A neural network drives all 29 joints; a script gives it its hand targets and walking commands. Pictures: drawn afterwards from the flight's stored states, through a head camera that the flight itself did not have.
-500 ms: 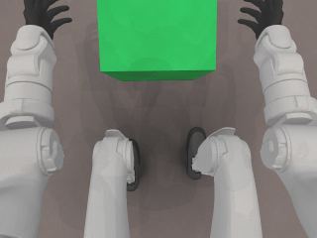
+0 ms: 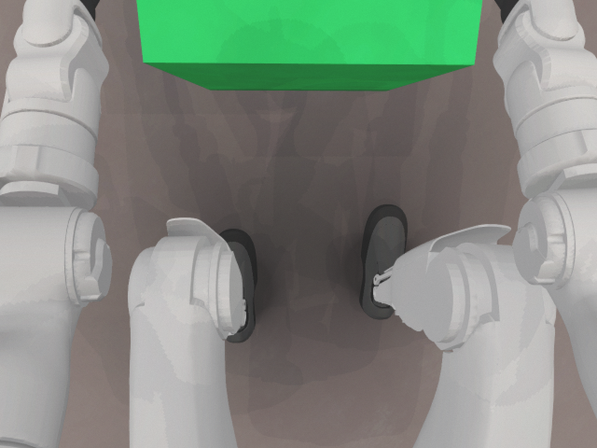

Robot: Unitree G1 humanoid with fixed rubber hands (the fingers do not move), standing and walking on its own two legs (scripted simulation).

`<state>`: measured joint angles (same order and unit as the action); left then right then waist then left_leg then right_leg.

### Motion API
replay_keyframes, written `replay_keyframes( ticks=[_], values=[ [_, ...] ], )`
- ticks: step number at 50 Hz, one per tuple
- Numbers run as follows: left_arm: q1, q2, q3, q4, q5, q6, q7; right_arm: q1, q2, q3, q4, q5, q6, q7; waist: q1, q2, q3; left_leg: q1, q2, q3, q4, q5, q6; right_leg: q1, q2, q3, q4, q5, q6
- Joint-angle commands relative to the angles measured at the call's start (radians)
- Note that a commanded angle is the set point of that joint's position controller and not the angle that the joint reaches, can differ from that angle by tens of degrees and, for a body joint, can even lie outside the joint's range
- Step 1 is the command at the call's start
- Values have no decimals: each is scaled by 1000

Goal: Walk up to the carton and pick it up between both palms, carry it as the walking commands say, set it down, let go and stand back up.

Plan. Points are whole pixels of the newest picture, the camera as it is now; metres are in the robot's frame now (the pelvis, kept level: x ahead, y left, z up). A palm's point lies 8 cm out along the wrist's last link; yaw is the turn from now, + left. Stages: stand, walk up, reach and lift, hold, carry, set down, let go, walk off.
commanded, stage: reach and lift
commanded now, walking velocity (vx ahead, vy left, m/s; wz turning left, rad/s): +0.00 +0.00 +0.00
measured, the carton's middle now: out of the picture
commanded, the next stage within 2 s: none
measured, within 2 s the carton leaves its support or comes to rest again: leaves its support in 1.70 s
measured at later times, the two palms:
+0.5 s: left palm out of the picture +0.53 +0.22 -0.17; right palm (518, 0) +0.53 -0.19 -0.17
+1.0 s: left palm out of the picture +0.53 +0.20 -0.17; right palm out of the picture +0.54 -0.17 -0.18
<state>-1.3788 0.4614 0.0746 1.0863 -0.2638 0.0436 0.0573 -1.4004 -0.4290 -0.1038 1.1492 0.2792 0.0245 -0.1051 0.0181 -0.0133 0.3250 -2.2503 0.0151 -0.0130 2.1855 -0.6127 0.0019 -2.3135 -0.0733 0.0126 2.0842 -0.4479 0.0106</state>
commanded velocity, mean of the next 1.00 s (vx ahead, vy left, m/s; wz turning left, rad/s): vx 0.00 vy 0.00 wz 0.00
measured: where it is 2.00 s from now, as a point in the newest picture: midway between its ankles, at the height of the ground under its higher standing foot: (308, 292)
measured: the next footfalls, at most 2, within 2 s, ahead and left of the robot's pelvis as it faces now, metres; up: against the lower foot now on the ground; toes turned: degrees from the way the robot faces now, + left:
none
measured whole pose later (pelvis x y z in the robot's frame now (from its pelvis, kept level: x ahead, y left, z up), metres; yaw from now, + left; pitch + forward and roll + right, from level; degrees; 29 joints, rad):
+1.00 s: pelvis +0.00 +0.00 +0.00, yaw +0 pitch +37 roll +0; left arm -1.44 0.39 -0.02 1.16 -0.30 0.00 0.10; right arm -1.45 -0.37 0.01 1.21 0.33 -0.02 -0.14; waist 0.02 -0.01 0.35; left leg -2.22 0.02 -0.01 2.18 -0.61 0.00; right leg -2.29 -0.06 0.02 2.08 -0.44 0.01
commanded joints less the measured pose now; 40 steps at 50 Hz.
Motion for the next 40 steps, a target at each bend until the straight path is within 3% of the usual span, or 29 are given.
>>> replay_keyframes(
  ticks=[1, 17, 40],
  values=[
    [-235, 163, 1, -122, -9, -25, 12, -181, -118, 7, -88, 30, -27, -3, 17, 46, -1308, 552, -8, 30, -225, 343, -24, 769, 52, -46, -31, 295, 3],
    [-234, 110, -20, -55, -13, -27, 19, -197, -113, 5, -32, 19, -34, -10, 6, 30, -1161, 474, -6, 30, -227, 284, -26, 684, 53, -47, -39, 227, 3],
    [-300, 21, -47, -28, 4, -50, 45, -259, 10, 65, -25, 12, -49, -46, 25, 11, -1180, 477, -34, 35, -236, 294, -24, 748, 94, -39, -59, 244, 11]
  ],
)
